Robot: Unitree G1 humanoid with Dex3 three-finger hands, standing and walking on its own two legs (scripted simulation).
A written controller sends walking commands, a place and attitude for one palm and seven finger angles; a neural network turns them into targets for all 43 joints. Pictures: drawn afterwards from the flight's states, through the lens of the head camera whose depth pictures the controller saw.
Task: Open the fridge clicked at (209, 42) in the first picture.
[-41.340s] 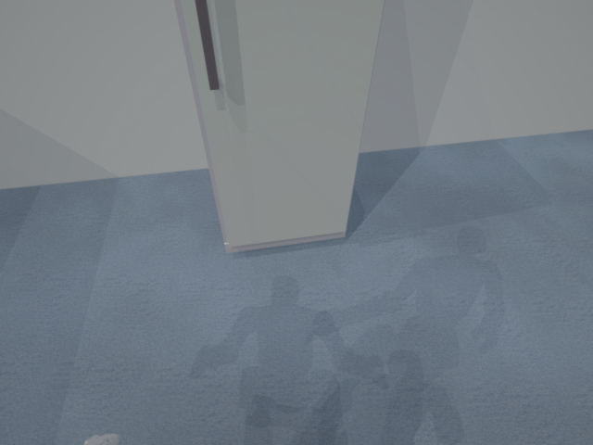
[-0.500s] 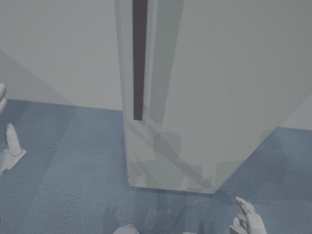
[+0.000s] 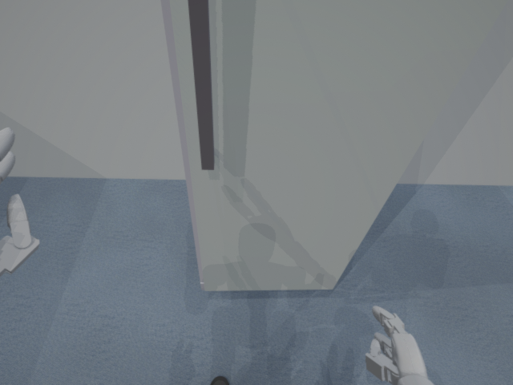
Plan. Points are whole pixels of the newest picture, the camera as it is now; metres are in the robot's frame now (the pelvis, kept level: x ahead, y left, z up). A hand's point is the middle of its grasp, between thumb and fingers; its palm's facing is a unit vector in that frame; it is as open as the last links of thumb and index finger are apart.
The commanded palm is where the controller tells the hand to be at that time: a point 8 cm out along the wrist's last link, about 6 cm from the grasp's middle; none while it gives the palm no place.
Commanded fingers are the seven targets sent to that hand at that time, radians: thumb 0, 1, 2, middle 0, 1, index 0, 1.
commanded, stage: stop stepping back and stand still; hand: left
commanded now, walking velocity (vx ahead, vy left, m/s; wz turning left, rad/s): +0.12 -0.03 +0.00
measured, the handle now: (202, 38) +0.53 +0.12 +0.28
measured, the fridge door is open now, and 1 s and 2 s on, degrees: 0 0 0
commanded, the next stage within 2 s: let the arm hang, fingers relaxed in 1.98 s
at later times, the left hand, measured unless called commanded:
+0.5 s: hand out of the picture +0.09 +0.27 +0.17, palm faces +0.47 -0.77 -0.43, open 7.4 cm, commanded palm +0.01 +0.31 +0.18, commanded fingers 0.00 0.90 0.90 -0.20 -0.30 -0.20 -0.30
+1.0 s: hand out of the picture +0.08 +0.29 +0.18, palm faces +0.52 -0.70 -0.49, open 7.4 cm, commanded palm +0.01 +0.32 +0.18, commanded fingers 0.00 0.90 0.90 -0.20 -0.30 -0.20 -0.30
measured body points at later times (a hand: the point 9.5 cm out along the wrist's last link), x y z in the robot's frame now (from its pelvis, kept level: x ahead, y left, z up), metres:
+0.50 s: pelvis -0.11 +0.00 +0.00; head -0.13 +0.01 +0.45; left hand +0.05 +0.31 +0.20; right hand +0.04 -0.22 -0.08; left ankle -0.12 +0.15 -0.73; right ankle -0.06 -0.07 -0.70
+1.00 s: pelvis -0.09 +0.01 +0.00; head -0.08 +0.01 +0.45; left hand +0.05 +0.32 +0.21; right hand +0.11 -0.20 -0.08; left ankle -0.09 +0.13 -0.73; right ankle -0.05 -0.08 -0.73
